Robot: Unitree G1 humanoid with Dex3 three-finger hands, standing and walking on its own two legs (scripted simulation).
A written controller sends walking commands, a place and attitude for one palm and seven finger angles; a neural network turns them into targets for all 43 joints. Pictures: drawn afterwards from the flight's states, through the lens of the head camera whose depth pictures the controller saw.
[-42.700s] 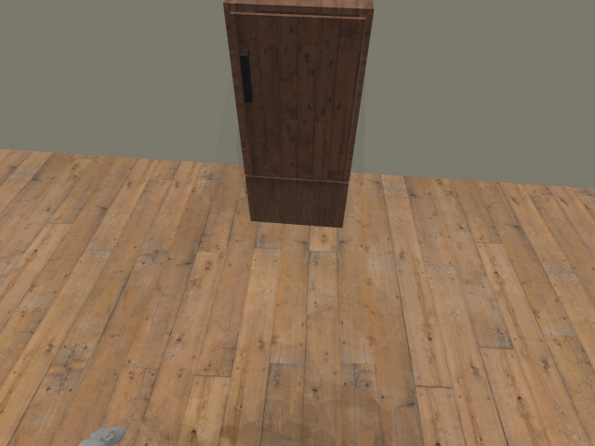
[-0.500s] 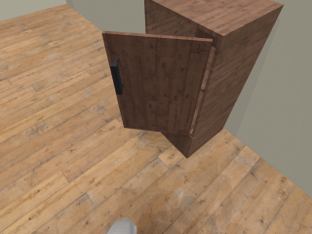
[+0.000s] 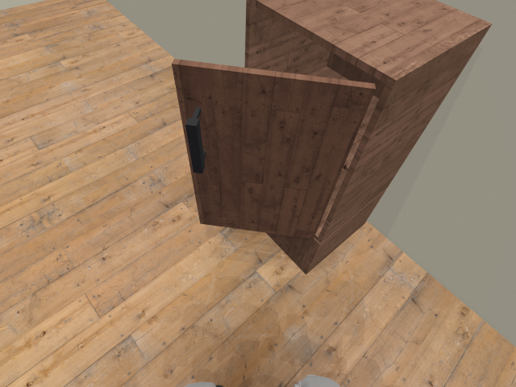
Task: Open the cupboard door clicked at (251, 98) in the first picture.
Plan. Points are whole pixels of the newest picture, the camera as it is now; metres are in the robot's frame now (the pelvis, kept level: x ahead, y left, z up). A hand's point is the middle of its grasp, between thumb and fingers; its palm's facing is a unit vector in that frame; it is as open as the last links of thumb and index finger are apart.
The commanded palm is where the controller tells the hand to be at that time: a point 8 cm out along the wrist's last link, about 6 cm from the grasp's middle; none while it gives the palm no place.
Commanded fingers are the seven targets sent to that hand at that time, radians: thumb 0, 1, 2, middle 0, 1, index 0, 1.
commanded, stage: come to a stop and stand still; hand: left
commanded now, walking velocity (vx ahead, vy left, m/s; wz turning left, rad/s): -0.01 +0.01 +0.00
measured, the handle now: (198, 141) +0.60 +0.19 -0.04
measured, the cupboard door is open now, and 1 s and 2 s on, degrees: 43 43 43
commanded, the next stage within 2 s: look again from close up in 0.70 s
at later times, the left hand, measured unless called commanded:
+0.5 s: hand out of the picture +0.02 +0.10 -0.18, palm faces +0.07 -0.98 -0.20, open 7.2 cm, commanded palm none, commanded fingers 0.00 0.90 0.90 -0.20 -0.30 -0.20 -0.30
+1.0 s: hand out of the picture -0.04 +0.10 -0.18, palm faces +0.07 -0.98 -0.20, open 7.3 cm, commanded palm none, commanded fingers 0.00 0.90 0.90 -0.20 -0.30 -0.20 -0.30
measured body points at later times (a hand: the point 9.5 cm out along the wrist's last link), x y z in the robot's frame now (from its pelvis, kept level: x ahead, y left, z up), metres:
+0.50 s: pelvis -0.02 -0.08 +0.00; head +0.00 -0.08 +0.45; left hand +0.02 +0.15 -0.16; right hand -0.02 -0.31 -0.17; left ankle -0.04 +0.05 -0.74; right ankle -0.04 -0.16 -0.74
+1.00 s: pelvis -0.03 -0.07 +0.00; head -0.03 -0.07 +0.45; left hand -0.05 +0.15 -0.16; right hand -0.01 -0.31 -0.16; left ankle -0.04 +0.05 -0.74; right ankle -0.04 -0.16 -0.74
